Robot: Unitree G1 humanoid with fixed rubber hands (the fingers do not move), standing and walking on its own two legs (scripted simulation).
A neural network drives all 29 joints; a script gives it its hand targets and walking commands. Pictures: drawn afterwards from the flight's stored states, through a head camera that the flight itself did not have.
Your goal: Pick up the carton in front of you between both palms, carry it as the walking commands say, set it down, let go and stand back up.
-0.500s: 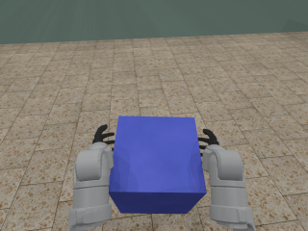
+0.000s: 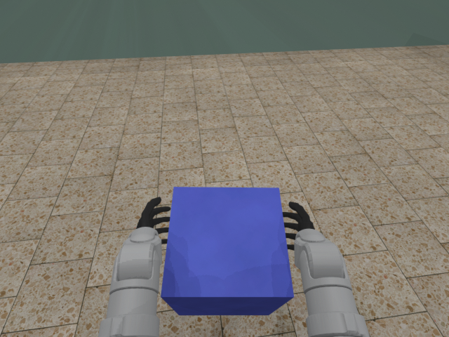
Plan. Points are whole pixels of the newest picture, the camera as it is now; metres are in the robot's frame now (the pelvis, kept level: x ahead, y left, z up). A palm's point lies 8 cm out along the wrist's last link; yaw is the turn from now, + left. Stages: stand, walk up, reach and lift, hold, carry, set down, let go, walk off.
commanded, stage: carry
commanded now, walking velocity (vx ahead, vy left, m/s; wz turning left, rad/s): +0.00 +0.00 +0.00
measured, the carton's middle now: (225, 256) +0.31 +0.00 -0.06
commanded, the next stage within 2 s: hold in 0.40 s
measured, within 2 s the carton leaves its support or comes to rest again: neither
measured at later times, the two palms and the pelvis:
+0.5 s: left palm (145, 240) +0.28 +0.15 +0.05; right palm (309, 242) +0.28 -0.15 +0.04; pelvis -0.01 +0.00 +0.01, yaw -1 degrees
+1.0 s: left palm (146, 236) +0.28 +0.14 +0.06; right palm (314, 248) +0.26 -0.15 +0.05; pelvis -0.03 +0.02 +0.00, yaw -4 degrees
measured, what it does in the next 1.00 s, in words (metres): stands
